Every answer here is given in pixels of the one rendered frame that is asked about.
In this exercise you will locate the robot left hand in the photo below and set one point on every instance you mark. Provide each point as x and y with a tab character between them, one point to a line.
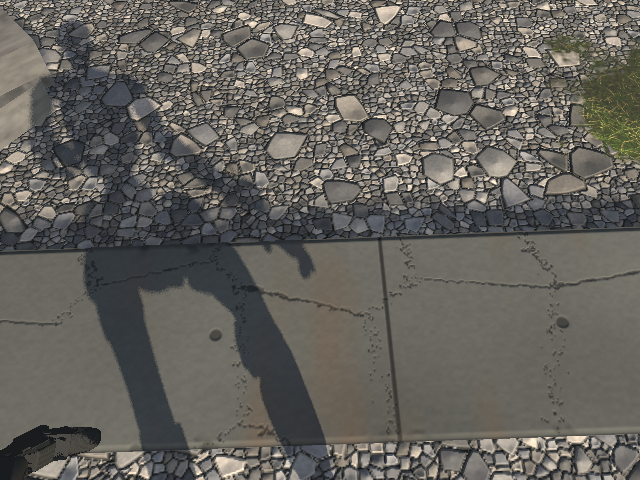
40	446

